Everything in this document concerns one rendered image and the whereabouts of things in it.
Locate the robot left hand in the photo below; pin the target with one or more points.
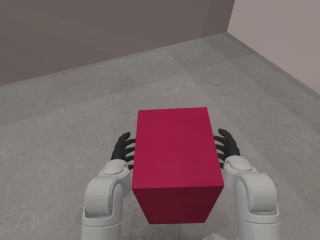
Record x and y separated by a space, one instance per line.
120 152

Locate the robot right hand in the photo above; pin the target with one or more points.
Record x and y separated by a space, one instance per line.
229 148

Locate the robot right forearm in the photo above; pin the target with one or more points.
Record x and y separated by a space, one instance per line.
256 200

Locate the carton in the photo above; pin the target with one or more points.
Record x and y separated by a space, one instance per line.
177 177

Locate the robot left forearm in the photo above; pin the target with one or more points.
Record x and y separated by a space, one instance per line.
103 202

